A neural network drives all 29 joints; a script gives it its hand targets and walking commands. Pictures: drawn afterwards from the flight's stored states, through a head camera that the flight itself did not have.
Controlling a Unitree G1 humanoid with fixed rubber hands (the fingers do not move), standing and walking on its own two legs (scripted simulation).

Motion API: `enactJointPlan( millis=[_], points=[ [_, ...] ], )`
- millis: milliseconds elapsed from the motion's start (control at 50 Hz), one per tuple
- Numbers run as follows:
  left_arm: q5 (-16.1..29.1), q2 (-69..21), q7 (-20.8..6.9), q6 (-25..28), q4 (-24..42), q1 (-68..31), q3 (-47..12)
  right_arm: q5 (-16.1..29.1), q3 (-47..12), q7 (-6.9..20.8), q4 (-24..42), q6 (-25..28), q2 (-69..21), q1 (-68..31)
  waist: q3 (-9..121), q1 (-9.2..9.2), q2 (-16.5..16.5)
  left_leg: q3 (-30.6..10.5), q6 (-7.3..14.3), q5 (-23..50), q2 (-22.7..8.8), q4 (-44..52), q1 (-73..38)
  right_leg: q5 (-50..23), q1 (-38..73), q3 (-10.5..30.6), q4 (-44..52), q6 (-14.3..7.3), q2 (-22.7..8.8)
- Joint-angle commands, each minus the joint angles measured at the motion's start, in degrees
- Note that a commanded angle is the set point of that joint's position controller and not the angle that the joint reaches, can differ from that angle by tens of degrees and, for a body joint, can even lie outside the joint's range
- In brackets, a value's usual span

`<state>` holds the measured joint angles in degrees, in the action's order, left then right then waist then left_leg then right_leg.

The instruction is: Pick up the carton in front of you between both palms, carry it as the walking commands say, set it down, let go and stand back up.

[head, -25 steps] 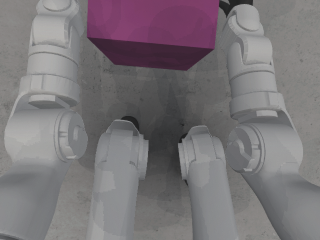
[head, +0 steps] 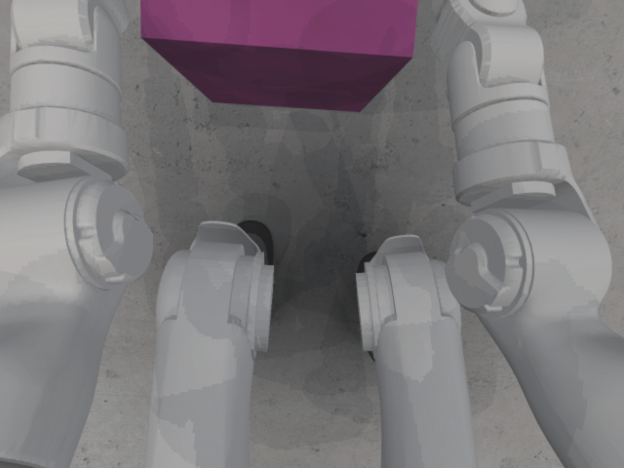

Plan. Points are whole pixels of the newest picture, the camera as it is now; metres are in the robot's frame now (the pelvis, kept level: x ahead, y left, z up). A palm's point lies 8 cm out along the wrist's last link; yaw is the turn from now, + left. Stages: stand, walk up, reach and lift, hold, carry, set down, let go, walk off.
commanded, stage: set down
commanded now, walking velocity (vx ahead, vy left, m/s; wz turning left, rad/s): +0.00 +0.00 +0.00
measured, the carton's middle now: out of the picture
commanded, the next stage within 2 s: let go in 2.00 s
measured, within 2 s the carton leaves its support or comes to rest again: rests again in 0.42 s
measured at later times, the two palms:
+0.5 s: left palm out of the picture +0.54 +0.24 -0.18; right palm out of the picture +0.56 -0.07 -0.18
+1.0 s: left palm out of the picture +0.55 +0.28 -0.18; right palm out of the picture +0.58 -0.10 -0.18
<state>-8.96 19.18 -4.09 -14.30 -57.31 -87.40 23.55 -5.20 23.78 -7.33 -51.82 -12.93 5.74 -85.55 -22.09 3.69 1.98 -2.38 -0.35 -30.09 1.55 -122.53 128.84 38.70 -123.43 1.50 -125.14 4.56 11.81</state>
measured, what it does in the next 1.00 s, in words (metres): stands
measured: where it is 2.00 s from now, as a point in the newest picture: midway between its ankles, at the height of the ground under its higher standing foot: (313, 314)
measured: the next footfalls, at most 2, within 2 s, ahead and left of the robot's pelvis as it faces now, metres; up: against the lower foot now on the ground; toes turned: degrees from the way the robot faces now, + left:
none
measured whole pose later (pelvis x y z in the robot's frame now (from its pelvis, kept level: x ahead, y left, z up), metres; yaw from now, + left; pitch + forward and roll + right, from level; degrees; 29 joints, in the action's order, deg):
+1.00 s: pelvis +0.00 +0.01 -0.02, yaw -1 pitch +32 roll -2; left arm 10.5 30.9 0.0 -5.4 -69.1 -91.7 8.7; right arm 12.2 5.1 -9.0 -60.5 -8.6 19.3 -90.2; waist -29.0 3.5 1.6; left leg 0.4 2.5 -31.4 -1.2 -127.5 128.6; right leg 38.8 -123.7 0.0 -129.8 3.2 6.7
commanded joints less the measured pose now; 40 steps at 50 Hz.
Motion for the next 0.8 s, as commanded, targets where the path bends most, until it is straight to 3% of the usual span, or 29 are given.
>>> enactJointPlan(
  millis=[0,20,40,100,120,160,200,220,260,280,300,320,340,360,380,400,420,460,500,540,580,600,620,640,660,700,720,760,780],
  points=[
    [2.2,-39.9,-12.3,-1.7,-5.2,-20.0,-12.6,2.3,-15.7,11.7,-2.1,-2.0,-40.3,-26.9,47.1,2.9,4.5,2.2,2.6,7.4,2.9,7.9,-30.6,-6.0,12.5,-4.8,12.1,-3.2,-1.8],
    [2.7,-41.9,-12.6,-1.7,-4.7,-20.8,-13.3,0.7,-14.4,11.8,-2.8,-1.3,-38.6,-26.1,46.3,-0.24,1.7,2.0,1.9,9.4,2.8,7.2,-30.7,-8.3,13.4,-4.7,12.7,-3.8,-1.3],
    [1.0,-40.2,-12.9,-1.7,-3.9,-19.1,-12.9,0.7,-14.4,12.3,-4.2,-1.6,-39.4,-24.0,46.2,2.29,1.0,3.2,1.9,10.9,2.8,7.2,-30.4,-9.1,12.7,-3.7,12.5,-3.7,-1.4],
    [-0.3,-40.4,-13.0,-2.1,-5.9,-17.1,-9.8,0.5,-13.2,12.6,-5.5,-1.9,-39.3,-22.5,44.4,3.6,2.6,3.3,2.4,9.1,3.0,7.2,-28.7,-8.6,13.5,-3.4,12.7,-3.7,-1.6],
    [-0.1,-38.7,-13.2,-2.2,-6.8,-16.7,-9.2,0.5,-13.0,12.6,-6.0,-2.2,-38.6,-22.9,42.7,0.75,4.4,1.7,3.1,7.9,2.5,7.1,-27.7,-8.3,12.5,-3.9,12.0,-3.8,-1.9],
    [-0.8,-36.9,-13.4,-2.6,-8.2,-15.0,-10.7,-0.9,-11.1,12.6,-7.1,-2.2,-36.4,-20.1,41.1,1.43,1.7,2.0,2.5,8.7,2.5,6.9,-28.1,-8.2,11.6,-4.0,12.3,-3.4,-2.0],
    [-1.1,-37.4,-13.4,-2.7,-10.4,-13.4,-8.6,-1.7,-10.8,12.8,-8.5,-2.3,-36.4,-18.4,39.3,1.11,3.8,1.6,3.0,6.9,3.2,7.8,-28.3,-6.6,12.0,-4.5,12.3,-3.4,-1.9],
    [-1.4,-38.0,-13.4,-2.4,-8.9,-13.2,-8.6,-2.3,-9.9,12.9,-9.9,-2.3,-35.0,-17.7,39.3,2.34,2.2,2.4,2.9,7.5,3.2,7.4,-28.3,-7.2,12.1,-3.9,12.4,-3.5,-2.1],
    [-1.5,-36.7,-13.4,-2.8,-9.1,-12.4,-9.7,-1.3,-11.0,13.2,-9.5,-2.5,-34.6,-16.8,36.9,1.98,1.4,1.4,2.9,8.6,2.6,6.8,-29.2,-7.1,11.1,-3.4,11.0,-3.6,-2.5],
    [-2.2,-37.8,-13.8,-3.0,-11.4,-8.9,-8.0,-1.2,-10.8,13.0,-7.8,-2.4,-33.8,-18.6,36.6,1.26,2.2,0.6,3.3,6.6,2.7,6.6,-28.3,-5.8,10.4,-3.8,11.5,-3.8,-1.8],
    [-0.3,-36.2,-13.3,-2.2,-7.0,-14.6,-10.3,-2.3,-9.0,13.1,-10.2,-2.4,-33.8,-16.5,37.7,-0.79,1.8,0.8,2.8,8.2,2.6,7.7,-28.4,-8.9,12.2,-4.2,10.7,-3.9,-1.9],
    [-0.2,-35.2,-13.3,-2.3,-8.0,-13.1,-8.9,-2.4,-9.8,13.1,-9.4,-2.4,-34.2,-16.4,37.0,0.03,3.7,1.2,3.1,7.3,3.0,6.6,-27.0,-7.9,10.8,-4.2,11.1,-3.7,-2.1],
    [-0.2,-35.2,-13.3,-2.1,-9.3,-13.3,-8.9,-2.7,-9.4,12.7,-10.1,-1.7,-32.0,-15.2,36.0,-1.32,1.6,0.9,2.8,6.8,2.5,5.7,-26.1,-8.5,12.9,-3.3,10.8,-4.2,-2.3],
    [-2.7,-31.2,-13.0,-2.4,-11.5,-10.5,-7.7,-1.0,-10.2,12.3,-10.3,-2.1,-31.6,-15.9,35.2,3.28,1.9,1.9,2.6,5.1,1.6,5.7,-26.2,-6.9,12.7,-3.0,10.3,-3.6,-2.6],
    [-0.7,-33.6,-13.0,-2.1,-9.1,-13.9,-8.7,-1.3,-9.3,12.8,-10.3,-2.3,-31.1,-15.2,36.1,1.53,0.4,1.9,3.1,5.5,2.8,6.6,-25.6,-7.5,13.9,-3.2,10.6,-4.4,-1.7],
    [-0.7,-31.9,-12.9,-1.5,-6.8,-14.5,-7.2,-0.2,-10.2,12.9,-8.6,-1.8,-32.0,-16.0,36.4,3.13,2.6,2.2,3.2,6.8,2.7,6.4,-24.9,-7.6,11.1,-3.6,10.5,-4.0,-1.6],
    [-0.4,-32.7,-12.9,-1.3,-8.2,-13.6,-8.2,-1.4,-10.6,12.3,-9.8,-1.9,-31.3,-15.5,35.3,0.9,2.0,1.0,2.9,7.5,1.8,5.4,-26.6,-8.4,13.5,-2.4,10.6,-4.2,-2.1],
    [-0.4,-34.0,-13.2,-1.1,-10.2,-12.7,-8.8,0.6,-13.5,12.9,-5.1,-1.1,-32.9,-20.3,34.7,2.76,3.2,0.8,3.6,9.1,2.3,5.0,-26.6,-8.2,10.9,-3.0,9.9,-3.8,-2.0],
    [0.3,-33.5,-12.7,-0.6,-8.4,-13.8,-10.8,0.5,-13.1,13.4,-7.7,-1.2,-34.5,-17.2,35.2,2.03,4.3,0.8,3.6,7.8,2.4,5.0,-25.9,-8.8,12.8,-4.0,8.8,-3.7,-2.2],
    [1.8,-34.1,-12.7,-0.4,-10.4,-12.1,-11.3,-0.5,-11.5,12.5,-8.7,-0.8,-30.3,-16.1,34.3,-0.42,2.8,0.2,3.2,7.4,1.9,4.1,-27.6,-9.0,14.6,-4.0,8.8,-4.0,-2.2],
    [2.1,-30.7,-11.9,0.6,-7.7,-14.8,-11.0,0.9,-12.4,12.4,-7.6,-0.7,-28.8,-16.0,35.9,2.63,2.4,1.0,3.3,8.1,1.7,4.1,-28.4,-9.5,14.5,-3.5,7.8,-3.8,-2.5],
    [3.4,-30.7,-11.6,0.5,-10.2,-14.9,-12.2,0.1,-10.7,12.2,-8.7,-0.3,-26.3,-14.9,33.8,-1.11,0.0,0.5,2.8,8.6,1.6,4.0,-29.4,-9.8,15.5,-4.1,7.8,-3.9,-2.5],
    [2.2,-24.3,-10.5,0.9,-9.4,-11.8,-8.8,-0.2,-10.1,11.0,-6.3,0.2,-21.1,-13.2,34.9,-0.08,1.8,0.8,2.8,9.8,1.6,3.5,-29.3,-10.4,14.1,-4.2,8.3,-3.1,-2.9],
    [1.6,-19.9,-8.7,1.8,-10.8,-11.0,-8.8,-0.1,-8.6,9.4,-6.3,0.7,-17.4,-11.5,38.5,0.99,0.2,0.9,3.0,11.8,0.8,2.9,-33.9,-10.5,16.2,-4.6,7.6,-2.8,-3.0],
    [1.0,-9.8,-6.0,3.4,-8.0,-11.2,-5.7,-2.0,-7.3,7.2,-6.1,2.1,-6.7,-8.8,38.1,-0.5,1.1,1.7,2.1,10.7,0.6,3.4,-33.4,-11.9,18.0,-4.4,7.7,-2.7,-3.0],
    [-0.1,12.5,0.2,7.1,-7.7,-8.3,-1.2,0.3,-6.2,2.2,-2.7,4.4,13.1,-8.8,44.4,3.16,2.1,1.0,2.0,17.7,-0.6,2.7,-38.7,-15.2,18.9,-4.5,6.8,-1.1,-4.1],
    [3.6,12.7,2.3,8.6,-5.6,-13.1,-2.8,2.1,-6.2,0.3,-1.1,6.5,16.6,-13.2,49.4,2.13,1.9,0.8,1.4,22.0,-0.4,2.3,-40.2,-18.5,18.5,-5.2,6.8,-0.9,-4.4],
    [9.5,17.4,4.7,11.2,-4.8,-16.1,-5.8,8.2,-12.7,-1.2,1.0,7.7,16.1,-16.4,58.7,4.31,2.2,0.1,1.4,30.3,-0.9,0.2,-43.1,-25.6,21.6,-4.0,5.1,0.1,-5.7],
    [11.8,17.2,5.4,11.7,-6.2,-18.1,-8.4,11.1,-13.7,-1.2,-0.4,7.9,15.2,-16.9,60.2,3.24,0.8,0.5,1.4,31.4,-0.8,0.1,-44.8,-25.9,21.1,-4.1,4.8,-0.2,-5.5]
  ],
)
